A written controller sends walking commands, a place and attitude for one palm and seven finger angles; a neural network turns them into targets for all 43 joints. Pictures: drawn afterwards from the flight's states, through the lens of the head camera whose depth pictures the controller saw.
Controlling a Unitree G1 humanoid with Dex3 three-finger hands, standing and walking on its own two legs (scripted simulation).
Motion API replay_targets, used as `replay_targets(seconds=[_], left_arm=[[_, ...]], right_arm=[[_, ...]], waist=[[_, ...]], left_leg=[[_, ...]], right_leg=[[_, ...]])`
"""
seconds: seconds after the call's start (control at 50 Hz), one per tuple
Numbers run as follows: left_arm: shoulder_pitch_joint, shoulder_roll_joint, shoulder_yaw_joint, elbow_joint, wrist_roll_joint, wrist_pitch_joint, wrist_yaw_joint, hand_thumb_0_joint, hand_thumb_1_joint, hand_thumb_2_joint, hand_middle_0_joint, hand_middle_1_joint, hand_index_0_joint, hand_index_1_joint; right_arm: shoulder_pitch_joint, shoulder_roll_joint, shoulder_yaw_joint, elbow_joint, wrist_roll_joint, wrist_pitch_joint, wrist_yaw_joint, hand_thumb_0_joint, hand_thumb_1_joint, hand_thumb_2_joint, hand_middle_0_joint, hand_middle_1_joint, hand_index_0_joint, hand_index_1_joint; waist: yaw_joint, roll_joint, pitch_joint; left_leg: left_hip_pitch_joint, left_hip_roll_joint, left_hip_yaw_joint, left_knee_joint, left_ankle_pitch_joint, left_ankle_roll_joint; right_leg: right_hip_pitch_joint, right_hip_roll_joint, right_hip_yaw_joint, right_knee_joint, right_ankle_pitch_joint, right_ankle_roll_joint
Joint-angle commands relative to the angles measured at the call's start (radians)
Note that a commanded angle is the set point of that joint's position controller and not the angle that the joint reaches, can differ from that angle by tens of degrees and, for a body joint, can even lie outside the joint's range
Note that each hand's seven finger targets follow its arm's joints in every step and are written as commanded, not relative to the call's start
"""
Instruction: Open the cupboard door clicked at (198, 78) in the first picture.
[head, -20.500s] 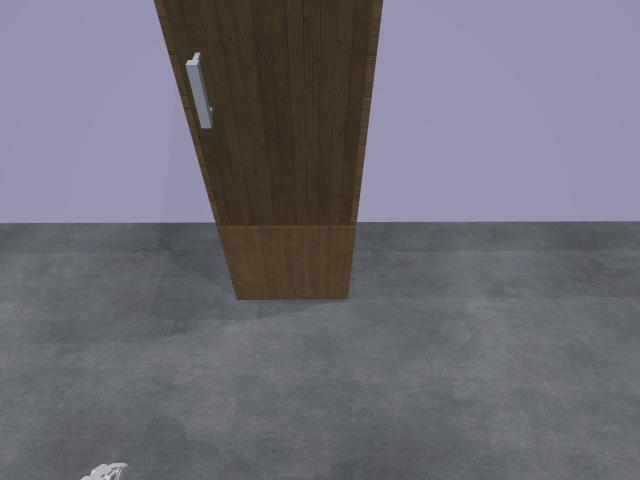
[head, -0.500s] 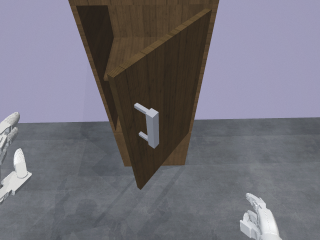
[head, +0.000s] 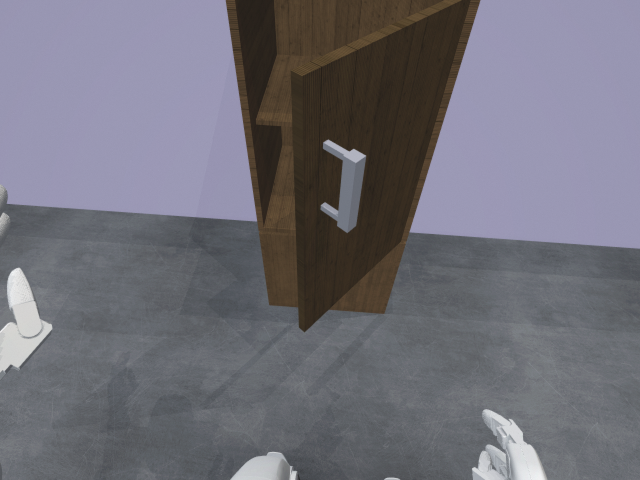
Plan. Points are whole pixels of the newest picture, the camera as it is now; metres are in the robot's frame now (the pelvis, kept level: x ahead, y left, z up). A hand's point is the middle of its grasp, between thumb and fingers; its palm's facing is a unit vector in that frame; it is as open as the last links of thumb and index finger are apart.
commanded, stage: step back with the hand held close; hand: left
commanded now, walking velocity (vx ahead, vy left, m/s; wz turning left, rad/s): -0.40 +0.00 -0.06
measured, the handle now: (339, 187) +0.48 +0.02 +0.10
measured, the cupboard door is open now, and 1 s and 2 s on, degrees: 51 51 51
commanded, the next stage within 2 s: stop stepping back and stand still in 0.16 s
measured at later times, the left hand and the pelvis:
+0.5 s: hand out of the picture +0.10 +0.25 +0.18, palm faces +0.36 -0.82 -0.44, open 7.4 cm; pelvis -0.11 +0.00 +0.01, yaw -3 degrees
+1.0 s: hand out of the picture +0.05 +0.25 +0.18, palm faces +0.41 -0.81 -0.41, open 7.4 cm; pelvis -0.16 +0.01 +0.01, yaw -4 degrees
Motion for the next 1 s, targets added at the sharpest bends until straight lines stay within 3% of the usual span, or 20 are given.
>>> replay_targets(seconds=[0.0,0.02,0.06,0.2,0.22,0.24,0.26,0.28,0.34,0.4,0.44,0.46,0.5,0.54,0.62,0.66,0.72,0.86,0.92,0.98], left_arm=[[-0.118,0.235,0.15,-0.201,-0.012,-0.066,0.031,0.0,0.9,0.9,-0.2,-0.3,-0.2,-0.3],[-0.11,0.237,0.18,-0.217,-0.006,-0.072,0.033,0.0,0.9,0.9,-0.2,-0.3,-0.2,-0.3],[-0.103,0.264,0.196,-0.237,-0.012,-0.08,0.029,0.0,0.9,0.9,-0.2,-0.3,-0.2,-0.3],[-0.023,0.221,0.125,-0.214,-0.066,-0.065,0.015,0.0,0.9,0.9,-0.2,-0.3,-0.2,-0.3],[-0.032,0.242,0.137,-0.202,-0.066,-0.073,0.008,0.0,0.9,0.9,-0.2,-0.3,-0.2,-0.3],[-0.054,0.278,0.149,-0.203,-0.058,-0.081,0.005,0.0,0.9,0.9,-0.2,-0.3,-0.2,-0.3],[-0.074,0.329,0.171,-0.223,-0.047,-0.087,0.014,0.0,0.9,0.9,-0.2,-0.3,-0.2,-0.3],[-0.09,0.332,0.189,-0.194,-0.038,-0.083,0.025,0.0,0.9,0.9,-0.2,-0.3,-0.2,-0.3],[-0.022,0.248,0.151,-0.124,-0.031,-0.017,0.014,0.0,0.9,0.9,-0.2,-0.3,-0.2,-0.3],[-0.039,0.233,0.14,-0.105,-0.034,-0.008,0.015,0.0,0.9,0.9,-0.2,-0.3,-0.2,-0.3],[-0.052,0.238,0.132,-0.147,-0.033,-0.025,0.014,0.0,0.9,0.9,-0.2,-0.3,-0.2,-0.3],[-0.021,0.232,0.13,-0.11,-0.032,-0.026,0.012,0.0,0.9,0.9,-0.2,-0.3,-0.2,-0.3],[-0.02,0.237,0.127,-0.152,-0.037,-0.032,0.002,0.0,0.9,0.9,-0.2,-0.3,-0.2,-0.3],[-0.024,0.222,0.119,-0.162,-0.018,-0.036,0.011,0.0,0.9,0.9,-0.2,-0.3,-0.2,-0.3],[0.038,0.215,0.11,-0.149,-0.01,-0.019,0.017,0.0,0.9,0.9,-0.2,-0.3,-0.2,-0.3],[0.018,0.24,0.133,-0.14,-0.016,-0.016,0.019,0.0,0.9,0.9,-0.2,-0.3,-0.2,-0.3],[-0.003,0.22,0.116,-0.066,-0.024,-0.004,0.02,0.0,0.9,0.9,-0.2,-0.3,-0.2,-0.3],[-0.149,0.214,0.078,-0.05,-0.002,-0.039,0.023,0.0,0.9,0.9,-0.2,-0.3,-0.2,-0.3],[-0.122,0.228,0.108,-0.135,-0.013,-0.052,0.023,0.0,0.9,0.9,-0.2,-0.3,-0.2,-0.3],[-0.078,0.231,0.129,-0.126,-0.006,-0.046,0.014,0.0,0.9,0.9,-0.2,-0.3,-0.2,-0.3]], right_arm=[[-0.102,-0.138,-0.041,-0.172,0.006,-0.07,-0.033,0.0,-0.9,-0.9,0.2,0.3,0.2,0.3],[-0.11,-0.139,-0.049,-0.174,-0.001,-0.085,-0.034,0.0,-0.9,-0.9,0.2,0.3,0.2,0.3],[-0.091,-0.109,-0.073,-0.155,-0.001,-0.108,-0.011,0.0,-0.9,-0.9,0.2,0.3,0.2,0.3],[-0.121,-0.1,-0.053,-0.131,0.003,-0.122,0.023,0.0,-0.9,-0.9,0.2,0.3,0.2,0.3],[-0.103,-0.095,-0.055,-0.121,0.0,-0.117,0.023,0.0,-0.9,-0.9,0.2,0.3,0.2,0.3],[-0.087,-0.082,-0.058,-0.107,0.005,-0.103,0.021,0.0,-0.9,-0.9,0.2,0.3,0.2,0.3],[-0.109,-0.083,-0.046,-0.11,-0.004,-0.097,0.016,0.0,-0.9,-0.9,0.2,0.3,0.2,0.3],[-0.094,-0.086,-0.033,-0.096,-0.024,-0.108,0.019,0.0,-0.9,-0.9,0.2,0.3,0.2,0.3],[-0.101,-0.079,-0.026,-0.14,0.013,-0.082,-0.005,0.0,-0.9,-0.9,0.2,0.3,0.2,0.3],[-0.084,-0.099,-0.02,-0.127,0.012,-0.093,-0.026,0.0,-0.9,-0.9,0.2,0.3,0.2,0.3],[-0.076,-0.137,-0.034,-0.148,0.016,-0.112,-0.025,0.0,-0.9,-0.9,0.2,0.3,0.2,0.3],[-0.069,-0.149,-0.04,-0.154,0.021,-0.117,-0.022,0.0,-0.9,-0.9,0.2,0.3,0.2,0.3],[-0.084,-0.115,-0.012,-0.143,0.001,-0.125,-0.021,0.0,-0.9,-0.9,0.2,0.3,0.2,0.3],[-0.084,-0.114,-0.019,-0.141,-0.003,-0.126,-0.017,0.0,-0.9,-0.9,0.2,0.3,0.2,0.3],[-0.074,-0.119,-0.029,-0.149,0.0,-0.123,-0.011,0.0,-0.9,-0.9,0.2,0.3,0.2,0.3],[-0.068,-0.114,-0.036,-0.144,-0.012,-0.104,-0.012,0.0,-0.9,-0.9,0.2,0.3,0.2,0.3],[-0.045,-0.117,-0.053,-0.115,-0.004,-0.079,-0.006,0.0,-0.9,-0.9,0.2,0.3,0.2,0.3],[-0.063,-0.107,-0.033,-0.107,-0.003,-0.11,-0.026,0.0,-0.9,-0.9,0.2,0.3,0.2,0.3],[-0.064,-0.14,-0.041,-0.136,0.0,-0.12,-0.025,0.0,-0.9,-0.9,0.2,0.3,0.2,0.3],[-0.068,-0.115,-0.027,-0.12,-0.001,-0.123,-0.016,0.0,-0.9,-0.9,0.2,0.3,0.2,0.3]], waist=[[-0.039,0.227,-0.059],[-0.033,0.372,-0.129],[-0.027,0.162,-0.196],[-0.016,0.243,-0.177],[-0.022,0.137,-0.172],[-0.033,-0.09,-0.16],[-0.014,-0.199,-0.129],[-0.013,-0.125,-0.179],[-0.037,-0.197,-0.18],[-0.043,-0.025,-0.164],[-0.022,0.086,-0.177],[-0.018,0.049,-0.18],[-0.032,0.244,-0.133],[-0.029,0.238,-0.086],[-0.035,0.157,-0.118],[-0.044,0.081,-0.137],[-0.036,-0.19,-0.063],[-0.035,-0.064,-0.028],[-0.026,0.117,-0.075],[-0.029,0.205,-0.056]], left_leg=[[-0.02,0.223,-0.304,-0.444,-0.368,0.067],[-0.203,0.364,-0.479,-0.628,-0.533,0.142],[-0.049,0.358,-0.382,-0.545,-0.257,0.148],[0.067,0.222,-0.11,-0.508,-0.156,0.003],[0.136,0.17,-0.049,-0.365,-0.082,-0.036],[0.251,0.085,0.002,-0.036,0.015,-0.069],[0.183,0.004,0.015,0.237,-0.051,-0.079],[0.085,-0.011,-0.021,0.359,-0.109,-0.07],[0.043,0.025,-0.024,0.136,-0.007,-0.028],[0.277,0.031,-0.005,-0.248,0.215,-0.004],[0.336,0.15,-0.136,-0.312,0.348,0.033],[0.346,0.172,-0.164,-0.318,0.349,0.04],[0.218,0.189,-0.276,-0.509,0.045,0.02],[0.076,0.22,-0.291,-0.618,-0.322,0.055],[0.075,0.133,-0.139,-0.503,-0.256,0.021],[0.116,0.065,-0.059,-0.296,-0.127,0.005],[-0.009,0.017,-0.023,0.221,-0.02,-0.017],[0.258,0.034,0.055,-0.183,0.019,0.022],[0.349,0.173,-0.163,-0.318,0.122,0.084],[0.17,0.246,-0.267,-0.462,-0.128,0.107]], right_leg=[[-0.039,0.016,0.013,0.062,-0.313,-0.018],[0.174,0.106,-0.034,0.408,-0.273,0.003],[0.09,0.095,0.029,0.612,-0.328,-0.019],[0.218,0.089,-0.111,-0.077,-0.381,-0.067],[0.163,0.012,-0.028,-0.289,-0.33,-0.1],[-0.033,-0.191,0.269,-0.444,-0.279,-0.173],[-0.112,-0.358,0.384,-0.487,-0.064,-0.222],[-0.048,-0.381,0.343,-0.401,0.184,-0.25],[0.201,-0.222,0.121,-0.175,0.531,-0.153],[0.156,-0.129,0.066,-0.159,0.255,-0.077],[0.144,-0.027,0.042,-0.148,0.019,-0.03],[0.144,0.001,0.038,-0.154,-0.016,-0.029],[0.166,0.037,-0.041,-0.057,-0.178,-0.012],[0.223,0.041,-0.037,0.016,-0.232,-0.024],[0.307,0.047,-0.082,-0.193,-0.2,-0.053],[0.245,-0.041,0.044,-0.294,-0.249,-0.108],[0.082,-0.295,0.409,-0.464,-0.497,-0.239],[0.019,-0.183,0.165,-0.334,-0.364,-0.153],[0.025,-0.028,0.04,-0.093,-0.124,-0.064],[0.117,0.01,-0.056,0.011,-0.188,-0.029]])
